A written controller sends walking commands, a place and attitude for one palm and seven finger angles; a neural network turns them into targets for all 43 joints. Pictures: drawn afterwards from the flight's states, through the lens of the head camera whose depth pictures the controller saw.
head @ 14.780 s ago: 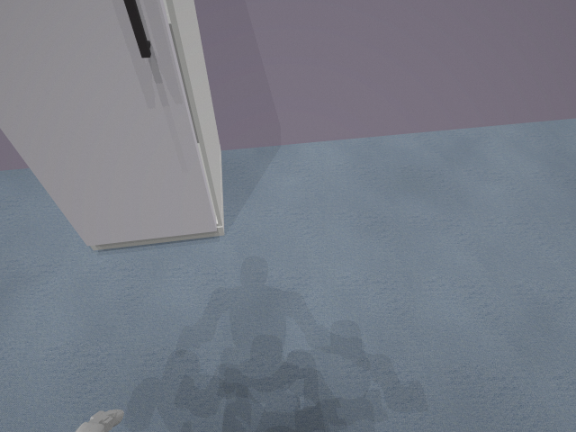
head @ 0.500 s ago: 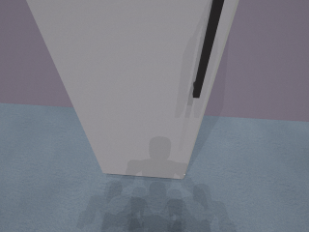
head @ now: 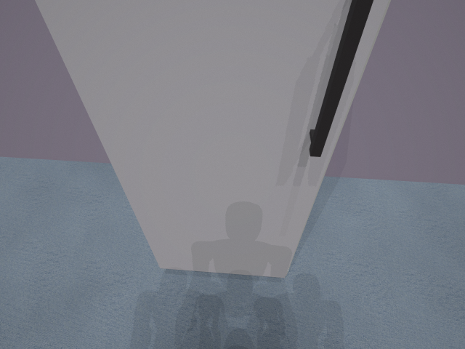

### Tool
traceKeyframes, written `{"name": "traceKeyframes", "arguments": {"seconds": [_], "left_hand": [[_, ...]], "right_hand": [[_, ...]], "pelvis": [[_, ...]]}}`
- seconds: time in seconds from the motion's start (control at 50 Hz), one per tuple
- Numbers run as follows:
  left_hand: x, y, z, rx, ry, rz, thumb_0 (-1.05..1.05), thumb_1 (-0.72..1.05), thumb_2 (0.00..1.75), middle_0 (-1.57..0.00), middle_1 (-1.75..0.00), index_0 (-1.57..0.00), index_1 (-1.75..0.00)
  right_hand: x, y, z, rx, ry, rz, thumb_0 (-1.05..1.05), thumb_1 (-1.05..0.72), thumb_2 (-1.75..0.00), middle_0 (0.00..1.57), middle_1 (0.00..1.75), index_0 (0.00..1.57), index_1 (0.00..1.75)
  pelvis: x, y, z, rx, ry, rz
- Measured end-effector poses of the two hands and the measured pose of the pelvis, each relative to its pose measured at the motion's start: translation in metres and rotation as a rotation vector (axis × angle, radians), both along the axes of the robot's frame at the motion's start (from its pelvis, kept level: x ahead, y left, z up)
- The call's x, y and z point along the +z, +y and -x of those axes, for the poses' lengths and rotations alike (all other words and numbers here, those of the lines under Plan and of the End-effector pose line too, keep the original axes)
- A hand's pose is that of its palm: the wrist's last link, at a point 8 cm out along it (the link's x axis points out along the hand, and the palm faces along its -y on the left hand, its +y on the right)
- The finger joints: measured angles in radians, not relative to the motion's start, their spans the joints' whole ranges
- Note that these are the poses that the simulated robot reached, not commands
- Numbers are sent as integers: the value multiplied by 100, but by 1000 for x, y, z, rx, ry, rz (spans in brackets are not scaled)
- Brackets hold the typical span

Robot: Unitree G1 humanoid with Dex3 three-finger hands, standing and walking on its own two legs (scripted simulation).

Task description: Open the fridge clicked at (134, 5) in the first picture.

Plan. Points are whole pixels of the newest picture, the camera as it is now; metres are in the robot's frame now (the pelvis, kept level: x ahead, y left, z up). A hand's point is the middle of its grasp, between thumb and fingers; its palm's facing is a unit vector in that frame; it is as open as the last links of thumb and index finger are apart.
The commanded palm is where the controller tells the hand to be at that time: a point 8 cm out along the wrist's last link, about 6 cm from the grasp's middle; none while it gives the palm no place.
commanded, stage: come to a stop and stand still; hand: right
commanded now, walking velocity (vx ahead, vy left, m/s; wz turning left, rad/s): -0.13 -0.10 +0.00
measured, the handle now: (333, 80) +0.48 -0.13 +0.24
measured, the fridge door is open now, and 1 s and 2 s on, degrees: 0 0 0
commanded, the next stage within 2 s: look again from close up in 1.76 s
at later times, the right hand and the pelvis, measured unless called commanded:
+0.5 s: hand out of the picture +0.05 -0.20 -0.16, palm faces -0.02 +0.97 -0.24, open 7.4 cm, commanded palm none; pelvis -0.01 -0.02 +0.01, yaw +2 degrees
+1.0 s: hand out of the picture -0.05 -0.24 -0.16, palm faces -0.04 +0.97 -0.24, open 7.4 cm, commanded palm none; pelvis -0.04 -0.03 +0.01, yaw +1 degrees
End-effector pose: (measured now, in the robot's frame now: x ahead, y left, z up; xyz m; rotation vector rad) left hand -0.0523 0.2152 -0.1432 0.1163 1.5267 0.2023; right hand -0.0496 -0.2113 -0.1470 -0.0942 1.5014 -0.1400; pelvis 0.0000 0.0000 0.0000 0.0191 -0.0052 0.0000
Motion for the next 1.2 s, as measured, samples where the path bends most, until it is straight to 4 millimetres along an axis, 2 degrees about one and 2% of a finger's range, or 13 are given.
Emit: {"name": "traceKeyframes", "arguments": {"seconds": [0.06, 0.16, 0.28, 0.38, 0.48, 0.58, 0.66, 0.78, 0.9, 0.96, 1.04, 1.12, 1.2], "left_hand": [[2, 4, -11, -19, 22, -17, 1, 91, 90, -20, -30, -21, -30], [1, 2, -50, -21, -59, -40, 1, 91, 90, -20, -30, -20, -29], [11, 0, -92, -33, -167, -56, 1, 93, 90, -20, -30, -20, -29], [13, 0, -107, -33, -240, -50, 1, 93, 90, -20, -30, -20, -29], [11, -3, -99, -30, -269, -30, 0, 92, 90, -20, -30, -20, -29], [11, -3, -74, -19, -257, -17, 0, 93, 90, -20, -30, -20, -30], [13, -1, -48, -19, -222, -13, 0, 92, 90, -20, -30, -20, -30], [16, 7, -10, -17, -148, -33, 0, 92, 90, -20, -30, -20, -30], [22, 18, 11, -20, -93, -70, 1, 91, 90, -20, -30, -20, -30], [25, 23, 12, -28, -86, -88, 1, 91, 90, -20, -30, -20, -30], [29, 30, 1, -46, -103, -110, 1, 91, 90, -20, -30, -20, -30], [27, 31, -21, -74, -162, -120, 1, 91, 90, -20, -30, -20, -29], [17, 14, -43, -99, -236, -85, 1, 91, 90, -20, -30, -20, -29]], "right_hand": [[-2, 10, 9, -36, 29, -7, 0, -91, -90, 20, 30, 20, 30], [-6, 16, 13, -34, 95, -44, 0, -91, -90, 20, 30, 20, 30], [-1, 0, -25, -2, 27, -12, 1, -91, -90, 20, 30, 20, 30], [6, -21, -64, 49, -95, 44, 0, -91, -90, 20, 30, 20, 30], [13, -38, -89, 90, -199, 89, 0, -91, -90, 20, 30, 20, 30], [21, -43, -92, 111, -260, 99, 0, -91, -90, 19, 30, 20, 30], [23, -44, -80, 119, -260, 88, 0, -91, -90, 19, 30, 20, 30], [20, -48, -46, 112, -193, 76, 0, -91, -90, 20, 30, 20, 30], [18, -59, -12, 93, -105, 81, 0, -91, -90, 20, 30, 20, 30], [19, -66, -2, 87, -75, 88, 1, -91, -90, 20, 30, 20, 30], [21, -77, 1, 86, -61, 103, 1, -91, -90, 20, 30, 20, 30], [20, -85, -6, 108, -79, 133, 1, -91, -90, 20, 30, 20, 30], [19, -85, -22, 111, -121, 133, 1, -91, -90, 20, 30, 20, 30]], "pelvis": [[-1, 1, -6, -11, -1, -10], [-3, -6, -18, 7, -12, -11], [5, -12, -24, 18, -4, 18], [8, -15, -13, 27, 3, 16], [6, -15, 3, 32, -5, 20], [9, -16, 17, 31, -24, 16], [12, -17, 26, 29, -32, 15], [14, -20, 37, 25, -28, 12], [14, -23, 42, 22, -19, 10], [15, -25, 42, 19, -16, 9], [15, -27, 41, 17, -15, 8], [11, -32, 41, 16, -4, -2], [5, -39, 35, 9, 2, 2]]}}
